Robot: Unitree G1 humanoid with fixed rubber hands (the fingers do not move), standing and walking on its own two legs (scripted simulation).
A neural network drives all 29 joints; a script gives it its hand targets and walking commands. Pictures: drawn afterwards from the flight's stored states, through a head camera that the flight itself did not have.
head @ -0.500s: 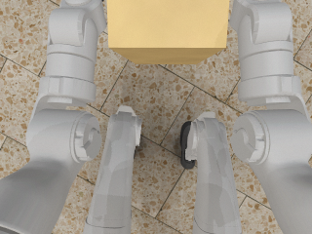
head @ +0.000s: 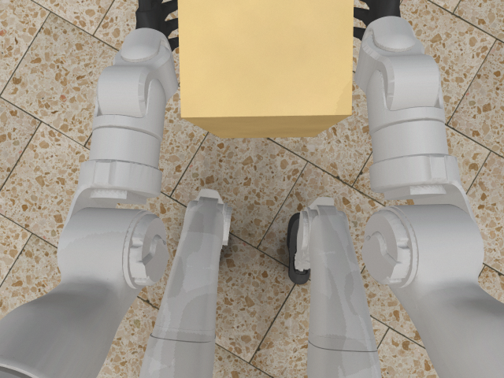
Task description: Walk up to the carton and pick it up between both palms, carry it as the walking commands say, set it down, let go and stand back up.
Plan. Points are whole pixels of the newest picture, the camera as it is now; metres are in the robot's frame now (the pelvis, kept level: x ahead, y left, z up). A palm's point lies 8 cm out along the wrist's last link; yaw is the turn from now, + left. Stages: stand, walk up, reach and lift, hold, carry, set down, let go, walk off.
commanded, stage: reach and lift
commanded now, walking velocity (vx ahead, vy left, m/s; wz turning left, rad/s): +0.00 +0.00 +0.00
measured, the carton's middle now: (265, 50) +0.55 +0.02 -0.11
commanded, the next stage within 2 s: none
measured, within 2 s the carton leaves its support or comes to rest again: neither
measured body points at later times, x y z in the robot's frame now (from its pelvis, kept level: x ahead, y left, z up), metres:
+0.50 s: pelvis +0.00 +0.00 +0.06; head +0.26 +0.01 +0.42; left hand +0.51 +0.16 +0.02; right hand +0.53 -0.11 +0.04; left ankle +0.16 +0.14 -0.54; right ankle +0.15 -0.12 -0.54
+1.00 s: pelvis +0.01 +0.00 +0.12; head +0.22 +0.01 +0.51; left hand +0.47 +0.17 +0.09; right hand +0.50 -0.10 +0.11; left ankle +0.16 +0.14 -0.54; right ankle +0.15 -0.12 -0.54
